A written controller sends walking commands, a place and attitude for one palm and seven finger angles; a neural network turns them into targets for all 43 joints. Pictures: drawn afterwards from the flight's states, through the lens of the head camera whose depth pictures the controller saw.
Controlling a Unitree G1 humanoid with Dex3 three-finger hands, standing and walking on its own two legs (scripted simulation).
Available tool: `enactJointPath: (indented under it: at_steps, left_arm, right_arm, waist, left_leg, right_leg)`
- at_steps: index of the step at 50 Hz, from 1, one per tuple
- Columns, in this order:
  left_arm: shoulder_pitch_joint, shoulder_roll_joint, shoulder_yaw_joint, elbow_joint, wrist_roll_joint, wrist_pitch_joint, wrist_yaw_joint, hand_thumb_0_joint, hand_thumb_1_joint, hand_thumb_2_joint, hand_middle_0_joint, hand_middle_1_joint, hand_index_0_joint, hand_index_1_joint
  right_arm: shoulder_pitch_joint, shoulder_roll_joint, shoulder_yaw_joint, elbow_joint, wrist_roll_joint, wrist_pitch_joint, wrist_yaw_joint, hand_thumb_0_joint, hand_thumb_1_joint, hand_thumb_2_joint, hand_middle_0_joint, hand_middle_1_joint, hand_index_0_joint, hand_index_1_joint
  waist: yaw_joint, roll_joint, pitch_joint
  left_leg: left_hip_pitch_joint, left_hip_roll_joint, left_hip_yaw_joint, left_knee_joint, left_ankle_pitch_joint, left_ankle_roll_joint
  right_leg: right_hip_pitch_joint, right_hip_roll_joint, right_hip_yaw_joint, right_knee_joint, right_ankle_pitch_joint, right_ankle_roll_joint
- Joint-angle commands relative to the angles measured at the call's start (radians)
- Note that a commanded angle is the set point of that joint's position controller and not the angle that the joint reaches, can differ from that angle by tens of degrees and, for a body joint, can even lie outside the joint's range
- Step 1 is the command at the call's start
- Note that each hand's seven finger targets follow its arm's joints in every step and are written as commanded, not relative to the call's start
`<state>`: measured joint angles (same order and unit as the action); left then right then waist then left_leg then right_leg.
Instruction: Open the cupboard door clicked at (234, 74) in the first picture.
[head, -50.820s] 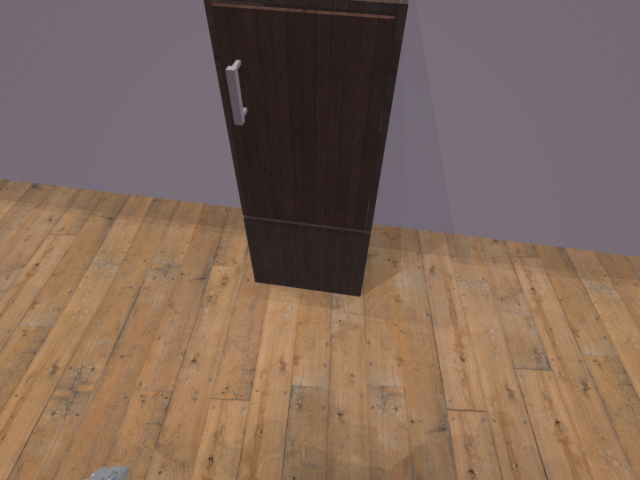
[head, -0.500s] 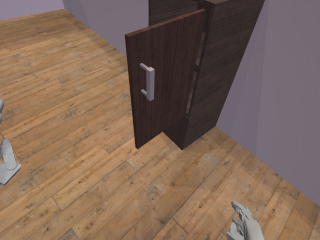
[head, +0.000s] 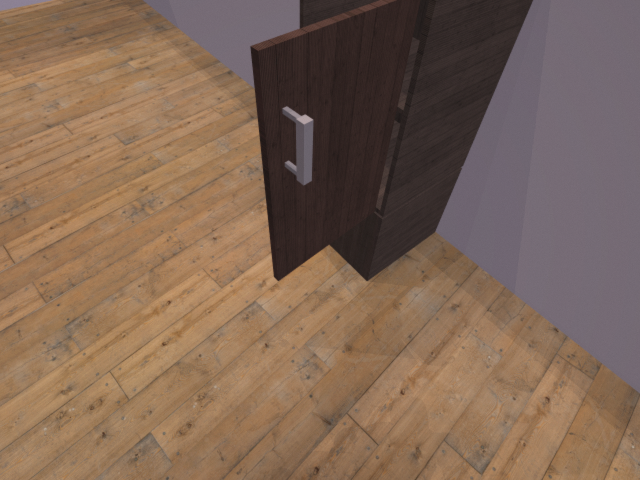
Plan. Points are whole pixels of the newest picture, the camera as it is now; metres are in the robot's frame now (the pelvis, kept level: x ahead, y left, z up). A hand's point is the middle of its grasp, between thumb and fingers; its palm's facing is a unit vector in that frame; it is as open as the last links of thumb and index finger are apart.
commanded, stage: let the arm hang, fingers relaxed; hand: left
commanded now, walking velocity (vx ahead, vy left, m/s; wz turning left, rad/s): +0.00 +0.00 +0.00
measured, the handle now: (296, 146) +0.62 +0.07 +0.05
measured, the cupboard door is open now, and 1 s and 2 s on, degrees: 94 94 94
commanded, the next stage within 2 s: look to check the result in 0.76 s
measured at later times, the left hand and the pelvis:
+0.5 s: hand out of the picture +0.05 +0.22 -0.16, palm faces +0.00 -0.96 -0.29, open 7.4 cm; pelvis +0.01 +0.00 +0.01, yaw +0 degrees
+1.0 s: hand out of the picture +0.10 +0.23 -0.15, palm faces -0.02 -0.95 -0.33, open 7.4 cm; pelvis +0.03 -0.01 +0.01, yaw +0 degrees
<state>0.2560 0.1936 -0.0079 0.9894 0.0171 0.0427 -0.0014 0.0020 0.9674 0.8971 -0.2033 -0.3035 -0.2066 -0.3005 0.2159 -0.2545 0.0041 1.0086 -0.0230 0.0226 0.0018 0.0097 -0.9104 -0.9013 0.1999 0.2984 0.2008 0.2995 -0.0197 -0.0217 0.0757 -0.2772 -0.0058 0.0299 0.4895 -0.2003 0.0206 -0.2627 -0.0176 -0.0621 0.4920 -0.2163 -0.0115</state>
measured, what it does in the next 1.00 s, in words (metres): stands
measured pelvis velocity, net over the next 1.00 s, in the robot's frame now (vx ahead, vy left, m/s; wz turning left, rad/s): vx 0.03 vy -0.01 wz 0.00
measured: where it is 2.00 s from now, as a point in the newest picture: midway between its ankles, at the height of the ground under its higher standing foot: outside the picture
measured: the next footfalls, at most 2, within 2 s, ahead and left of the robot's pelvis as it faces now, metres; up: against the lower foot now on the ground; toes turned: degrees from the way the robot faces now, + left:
none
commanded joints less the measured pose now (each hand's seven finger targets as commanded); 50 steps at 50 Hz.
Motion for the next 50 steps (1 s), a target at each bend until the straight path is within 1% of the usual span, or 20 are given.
enactJointPath:
  at_steps: [1,3,5,13,14,19,20,22,24,25,27,29,32,34,35,39,42,44,45,50]
  left_arm:
    - [-0.004,0.199,0.047,0.016,-0.005,-0.057,0.013,0.0,0.9,0.9,-0.2,-0.3,-0.2,-0.3]
    - [-0.004,0.195,0.045,0.055,-0.006,-0.057,0.014,0.0,0.9,0.9,-0.2,-0.3,-0.2,-0.3]
    - [-0.002,0.19,0.043,0.081,-0.006,-0.056,0.017,0.0,0.9,0.9,-0.2,-0.3,-0.2,-0.3]
    - [-0.005,0.196,0.046,0.12,-0.005,-0.052,0.023,0.0,0.9,0.9,-0.2,-0.3,-0.2,-0.3]
    - [-0.004,0.202,0.048,0.119,-0.005,-0.053,0.024,0.0,0.9,0.9,-0.2,-0.3,-0.2,-0.3]
    - [-0.029,0.211,0.051,0.116,-0.004,-0.056,0.025,0.0,0.9,0.9,-0.2,-0.3,-0.2,-0.3]
    - [-0.044,0.214,0.051,0.113,-0.003,-0.058,0.025,0.0,0.9,0.9,-0.2,-0.3,-0.2,-0.3]
    - [-0.06,0.216,0.053,0.108,-0.003,-0.058,0.025,0.0,0.9,0.9,-0.2,-0.3,-0.2,-0.3]
    - [-0.067,0.225,0.056,0.105,-0.002,-0.063,0.025,0.0,0.9,0.9,-0.2,-0.3,-0.2,-0.3]
    - [-0.082,0.228,0.055,0.104,-0.001,-0.063,0.024,0.0,0.9,0.9,-0.2,-0.3,-0.2,-0.3]
    - [-0.096,0.234,0.057,0.099,-0.002,-0.067,0.023,0.0,0.9,0.9,-0.2,-0.3,-0.2,-0.3]
    - [-0.108,0.244,0.059,0.092,-0.002,-0.072,0.024,0.0,0.9,0.9,-0.2,-0.3,-0.2,-0.3]
    - [-0.132,0.25,0.058,0.088,-0.002,-0.073,0.022,0.0,0.9,0.9,-0.2,-0.3,-0.2,-0.3]
    - [-0.138,0.26,0.061,0.084,-0.002,-0.075,0.022,0.0,0.9,0.9,-0.2,-0.3,-0.2,-0.3]
    - [-0.145,0.265,0.059,0.085,-0.002,-0.076,0.021,0.0,0.9,0.9,-0.2,-0.3,-0.2,-0.3]
    - [-0.157,0.278,0.061,0.082,-0.003,-0.079,0.02,0.0,0.9,0.9,-0.2,-0.3,-0.2,-0.3]
    - [-0.168,0.286,0.058,0.087,-0.004,-0.08,0.02,0.0,0.9,0.9,-0.2,-0.3,-0.2,-0.3]
    - [-0.166,0.291,0.06,0.088,-0.004,-0.081,0.02,0.0,0.9,0.9,-0.2,-0.3,-0.2,-0.3]
    - [-0.172,0.295,0.058,0.091,-0.005,-0.08,0.02,0.0,0.9,0.9,-0.2,-0.3,-0.2,-0.3]
    - [-0.175,0.306,0.055,0.097,-0.006,-0.08,0.019,0.0,0.9,0.9,-0.2,-0.3,-0.2,-0.3]
  right_arm:
    - [-0.007,-0.108,-0.03,-0.009,0.002,-0.023,-0.016,0.0,-0.9,-0.9,0.2,0.3,0.2,0.3]
    - [0.019,-0.101,-0.032,0.023,0.003,-0.02,-0.018,0.0,-0.9,-0.9,0.2,0.3,0.2,0.3]
    - [0.043,-0.098,-0.035,0.043,0.005,-0.017,-0.021,0.0,-0.9,-0.9,0.2,0.3,0.2,0.3]
    - [0.068,-0.098,-0.043,0.082,0.002,-0.013,-0.023,0.0,-0.9,-0.9,0.2,0.3,0.2,0.3]
    - [0.062,-0.104,-0.044,0.081,0.004,-0.014,-0.022,0.0,-0.9,-0.9,0.2,0.3,0.2,0.3]
    - [0.032,-0.106,-0.045,0.085,0.004,-0.018,-0.02,0.0,-0.9,-0.9,0.2,0.3,0.2,0.3]
    - [0.028,-0.105,-0.045,0.087,0.001,-0.02,-0.019,0.0,-0.9,-0.9,0.2,0.3,0.2,0.3]
    - [0.01,-0.112,-0.045,0.087,0.001,-0.023,-0.019,0.0,-0.9,-0.9,0.2,0.3,0.2,0.3]
    - [-0.007,-0.123,-0.045,0.083,0.003,-0.026,-0.018,0.0,-0.9,-0.9,0.2,0.3,0.2,0.3]
    - [-0.015,-0.121,-0.045,0.086,0.001,-0.027,-0.017,0.0,-0.9,-0.9,0.2,0.3,0.2,0.3]
    - [-0.023,-0.129,-0.045,0.084,0.001,-0.031,-0.017,0.0,-0.9,-0.9,0.2,0.3,0.2,0.3]
    - [-0.045,-0.149,-0.047,0.078,0.003,-0.033,-0.017,0.0,-0.9,-0.9,0.2,0.3,0.2,0.3]
    - [-0.064,-0.158,-0.045,0.079,0.001,-0.036,-0.017,0.0,-0.9,-0.9,0.2,0.3,0.2,0.3]
    - [-0.079,-0.171,-0.046,0.075,0.004,-0.037,-0.016,0.0,-0.9,-0.9,0.2,0.3,0.2,0.3]
    - [-0.083,-0.174,-0.045,0.075,0.002,-0.038,-0.015,0.0,-0.9,-0.9,0.2,0.3,0.2,0.3]
    - [-0.101,-0.196,-0.047,0.071,0.004,-0.038,-0.016,0.0,-0.9,-0.9,0.2,0.3,0.2,0.3]
    - [-0.107,-0.203,-0.045,0.072,0.003,-0.037,-0.016,0.0,-0.9,-0.9,0.2,0.3,0.2,0.3]
    - [-0.112,-0.213,-0.046,0.069,0.005,-0.037,-0.017,0.0,-0.9,-0.9,0.2,0.3,0.2,0.3]
    - [-0.113,-0.213,-0.045,0.072,0.004,-0.036,-0.016,0.0,-0.9,-0.9,0.2,0.3,0.2,0.3]
    - [-0.119,-0.224,-0.043,0.073,0.005,-0.033,-0.016,0.0,-0.9,-0.9,0.2,0.3,0.2,0.3]
  waist:
    - [0.017,0.127,-0.102]
    - [0.012,0.11,-0.076]
    - [0.008,0.055,-0.053]
    - [0.009,0.009,-0.017]
    - [0.013,0.02,-0.019]
    - [0.017,0.016,-0.011]
    - [0.013,0.013,-0.018]
    - [0.015,0.033,-0.02]
    - [0.02,0.028,-0.024]
    - [0.017,0.024,-0.015]
    - [0.015,0.03,-0.041]
    - [0.018,0.018,-0.054]
    - [0.015,0.046,-0.057]
    - [0.018,0.034,-0.064]
    - [0.015,0.043,-0.067]
    - [0.016,0.029,-0.078]
    - [0.011,0.037,-0.089]
    - [0.013,0.023,-0.096]
    - [0.01,0.033,-0.096]
    - [0.008,0.026,-0.092]
  left_leg:
    - [0.04,0.09,-0.116,-0.153,-0.057,0.012]
    - [0.049,0.092,-0.112,-0.16,-0.067,0.012]
    - [0.054,0.095,-0.113,-0.162,-0.062,0.015]
    - [0.054,0.096,-0.112,-0.172,-0.077,0.019]
    - [0.06,0.095,-0.113,-0.173,-0.072,0.021]
    - [0.063,0.1,-0.113,-0.183,-0.041,0.02]
    - [0.066,0.1,-0.116,-0.185,-0.022,0.019]
    - [0.066,0.106,-0.124,-0.197,-0.011,0.017]
    - [0.074,0.107,-0.121,-0.194,0.022,0.017]
    - [0.072,0.106,-0.119,-0.197,0.025,0.015]
    - [0.091,0.107,-0.116,-0.196,0.061,0.013]
    - [0.11,0.111,-0.118,-0.193,0.1,0.013]
    - [0.113,0.115,-0.12,-0.206,0.112,0.008]
    - [0.124,0.116,-0.117,-0.207,0.113,0.008]
    - [0.127,0.115,-0.118,-0.209,0.119,0.007]
    - [0.148,0.118,-0.116,-0.209,0.138,0.006]
    - [0.163,0.121,-0.116,-0.21,0.156,0.004]
    - [0.173,0.121,-0.111,-0.207,0.16,0.005]
    - [0.174,0.122,-0.111,-0.209,0.163,0.004]
    - [0.182,0.122,-0.108,-0.212,0.15,0.002]
  right_leg:
    - [0.069,-0.096,0.127,-0.17,-0.071,-0.05]
    - [0.047,-0.098,0.12,-0.187,-0.094,-0.051]
    - [0.034,-0.096,0.115,-0.199,-0.107,-0.051]
    - [0.016,-0.094,0.104,-0.203,-0.152,-0.048]
    - [0.015,-0.093,0.106,-0.201,-0.152,-0.049]
    - [0.026,-0.097,0.104,-0.199,-0.119,-0.045]
    - [0.036,-0.098,0.106,-0.192,-0.098,-0.045]
    - [0.048,-0.097,0.103,-0.185,-0.075,-0.042]
    - [0.059,-0.1,0.103,-0.19,-0.047,-0.04]
    - [0.061,-0.103,0.108,-0.196,-0.048,-0.039]
    - [0.08,-0.107,0.108,-0.197,-0.015,-0.038]
    - [0.089,-0.106,0.106,-0.197,0.03,-0.037]
    - [0.107,-0.109,0.109,-0.201,0.052,-0.036]
    - [0.113,-0.109,0.109,-0.21,0.052,-0.035]
    - [0.117,-0.113,0.113,-0.212,0.06,-0.035]
    - [0.124,-0.113,0.113,-0.223,0.084,-0.035]
    - [0.137,-0.116,0.116,-0.226,0.116,-0.036]
    - [0.139,-0.117,0.114,-0.232,0.127,-0.035]
    - [0.143,-0.12,0.113,-0.232,0.13,-0.035]
    - [0.142,-0.12,0.119,-0.247,0.118,-0.035]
